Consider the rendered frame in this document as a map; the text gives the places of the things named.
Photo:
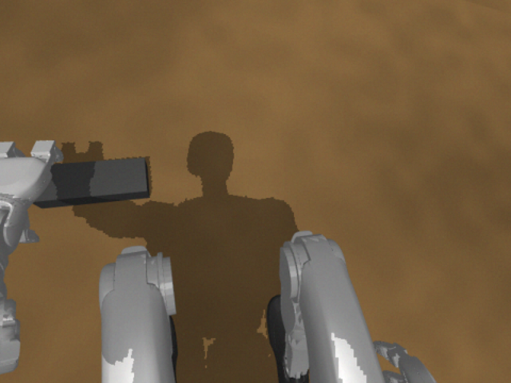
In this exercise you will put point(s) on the left robot arm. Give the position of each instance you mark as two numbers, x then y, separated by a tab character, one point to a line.
13	216

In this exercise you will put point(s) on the right robot hand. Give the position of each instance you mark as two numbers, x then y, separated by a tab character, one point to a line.
411	368

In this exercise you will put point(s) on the right robot foot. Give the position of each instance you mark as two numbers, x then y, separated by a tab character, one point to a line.
276	334

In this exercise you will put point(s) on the carton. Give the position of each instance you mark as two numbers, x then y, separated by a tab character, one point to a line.
95	182

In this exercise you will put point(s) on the left robot hand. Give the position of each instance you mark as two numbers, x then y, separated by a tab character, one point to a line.
24	179

